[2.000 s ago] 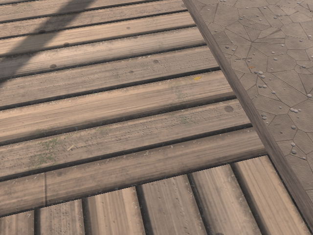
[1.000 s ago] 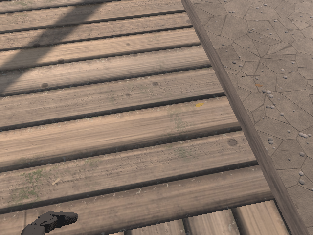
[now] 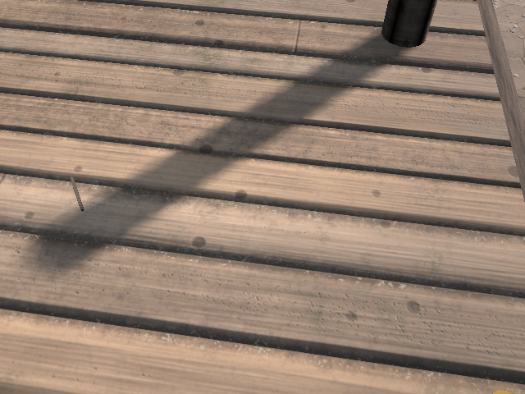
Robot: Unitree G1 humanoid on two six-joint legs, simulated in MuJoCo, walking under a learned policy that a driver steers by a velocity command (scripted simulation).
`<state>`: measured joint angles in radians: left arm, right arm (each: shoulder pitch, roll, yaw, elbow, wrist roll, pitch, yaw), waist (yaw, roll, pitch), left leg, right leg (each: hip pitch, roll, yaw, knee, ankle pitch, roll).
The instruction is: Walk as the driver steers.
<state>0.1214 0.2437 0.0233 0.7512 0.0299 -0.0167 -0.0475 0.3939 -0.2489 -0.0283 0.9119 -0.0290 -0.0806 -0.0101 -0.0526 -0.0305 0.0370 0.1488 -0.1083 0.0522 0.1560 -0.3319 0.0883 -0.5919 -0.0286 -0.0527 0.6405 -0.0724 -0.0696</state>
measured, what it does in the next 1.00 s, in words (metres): walks ahead: right foot, then left foot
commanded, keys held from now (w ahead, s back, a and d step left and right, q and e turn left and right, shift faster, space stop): w+e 0.14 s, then no key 0.86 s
